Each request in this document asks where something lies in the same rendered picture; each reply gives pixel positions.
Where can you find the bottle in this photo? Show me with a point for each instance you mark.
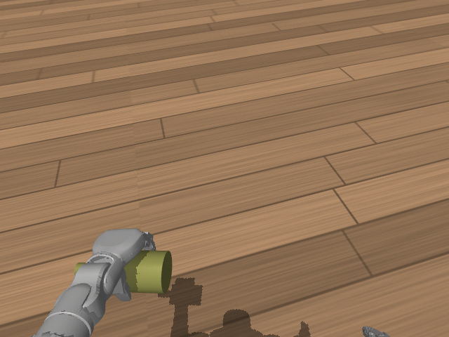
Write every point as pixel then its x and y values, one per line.
pixel 148 272

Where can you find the left robot hand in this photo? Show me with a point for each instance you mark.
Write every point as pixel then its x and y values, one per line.
pixel 125 244

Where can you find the left robot arm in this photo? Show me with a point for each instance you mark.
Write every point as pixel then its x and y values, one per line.
pixel 82 305

